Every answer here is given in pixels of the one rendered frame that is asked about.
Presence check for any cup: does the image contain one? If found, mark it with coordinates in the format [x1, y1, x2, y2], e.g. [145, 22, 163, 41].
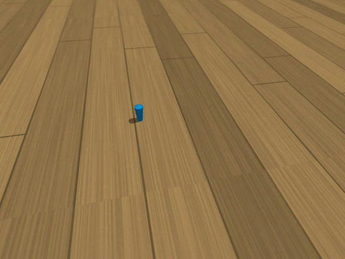
[134, 104, 143, 121]

